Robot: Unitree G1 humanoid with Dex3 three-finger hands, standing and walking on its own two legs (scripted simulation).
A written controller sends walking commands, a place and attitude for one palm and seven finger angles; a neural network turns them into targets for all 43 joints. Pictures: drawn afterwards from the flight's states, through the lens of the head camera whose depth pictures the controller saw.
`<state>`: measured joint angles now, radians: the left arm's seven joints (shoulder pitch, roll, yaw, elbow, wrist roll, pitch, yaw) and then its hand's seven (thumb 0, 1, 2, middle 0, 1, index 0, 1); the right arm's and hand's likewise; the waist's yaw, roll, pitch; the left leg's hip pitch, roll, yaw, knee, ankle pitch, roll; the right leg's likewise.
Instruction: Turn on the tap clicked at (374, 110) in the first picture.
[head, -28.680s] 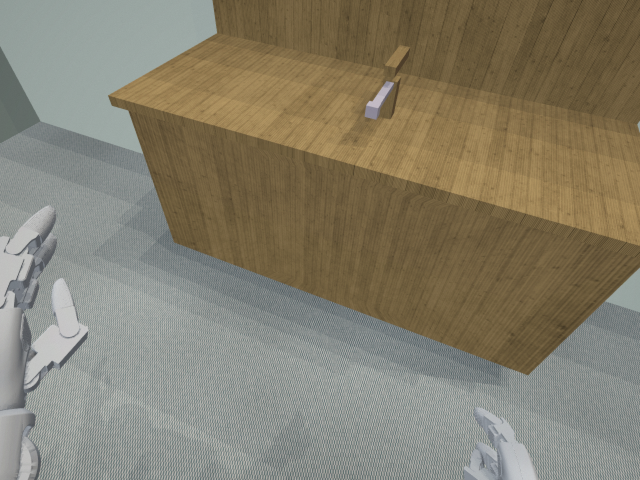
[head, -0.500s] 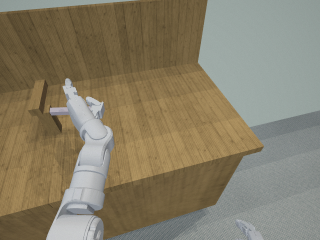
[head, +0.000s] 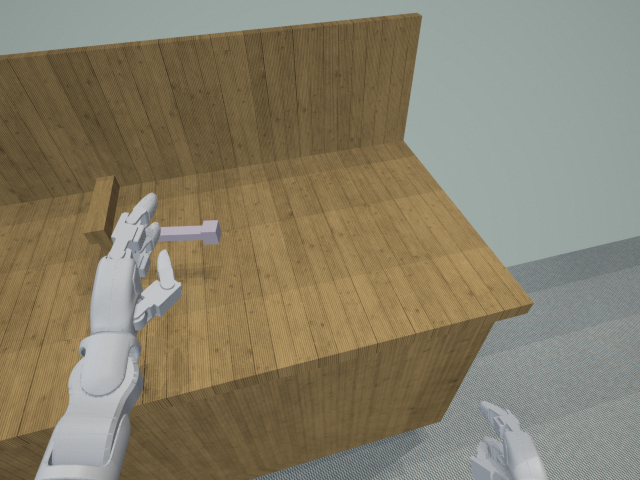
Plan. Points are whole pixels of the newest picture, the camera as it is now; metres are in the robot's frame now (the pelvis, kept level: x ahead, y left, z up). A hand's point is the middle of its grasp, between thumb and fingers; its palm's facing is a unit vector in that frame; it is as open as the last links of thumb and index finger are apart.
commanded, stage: draw the hand back beside the body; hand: left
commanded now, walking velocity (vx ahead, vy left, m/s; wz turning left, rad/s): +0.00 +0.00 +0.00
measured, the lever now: (211, 232) +0.46 +0.24 +0.04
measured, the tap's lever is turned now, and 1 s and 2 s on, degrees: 77 77 77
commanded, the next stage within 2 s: step back with the hand held close in 0.88 s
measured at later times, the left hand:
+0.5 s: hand (114, 325) +0.22 +0.24 +0.15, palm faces +0.36 -0.88 -0.31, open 7.4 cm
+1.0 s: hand (92, 341) +0.19 +0.24 +0.15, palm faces +0.40 -0.85 -0.33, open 7.4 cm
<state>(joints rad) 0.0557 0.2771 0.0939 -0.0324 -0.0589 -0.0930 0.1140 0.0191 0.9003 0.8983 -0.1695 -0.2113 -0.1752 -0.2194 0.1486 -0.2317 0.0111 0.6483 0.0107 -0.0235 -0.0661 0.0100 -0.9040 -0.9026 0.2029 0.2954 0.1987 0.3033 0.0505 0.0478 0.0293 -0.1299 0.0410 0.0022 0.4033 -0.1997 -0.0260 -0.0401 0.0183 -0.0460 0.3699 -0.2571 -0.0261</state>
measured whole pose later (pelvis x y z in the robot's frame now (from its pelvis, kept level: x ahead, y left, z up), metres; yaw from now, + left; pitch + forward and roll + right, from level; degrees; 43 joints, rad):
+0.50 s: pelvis +0.00 +0.01 +0.00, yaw +0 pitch -5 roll -1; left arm 0.35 0.32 0.20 -0.33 -0.07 -0.09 0.10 0.02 0.90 0.90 -0.20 -0.29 -0.20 -0.29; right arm 0.16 -0.22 0.03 0.64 -0.01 -0.04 -0.06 0.01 -0.90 -0.90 0.21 0.30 0.20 0.30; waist 0.07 0.05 0.03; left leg -0.12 0.04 0.00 0.41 -0.21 -0.02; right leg -0.01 0.02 -0.05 0.34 -0.25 -0.02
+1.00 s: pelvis +0.00 +0.00 +0.00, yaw +1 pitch -5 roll -1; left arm 0.42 0.32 0.24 -0.40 -0.07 -0.10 0.10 0.02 0.89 0.90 -0.20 -0.30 -0.21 -0.31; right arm 0.15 -0.21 0.03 0.63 -0.01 -0.08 -0.07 0.01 -0.90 -0.90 0.21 0.30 0.20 0.30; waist 0.08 0.06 0.02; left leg -0.14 0.04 -0.02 0.44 -0.22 -0.02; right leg -0.03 0.02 -0.06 0.37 -0.26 -0.02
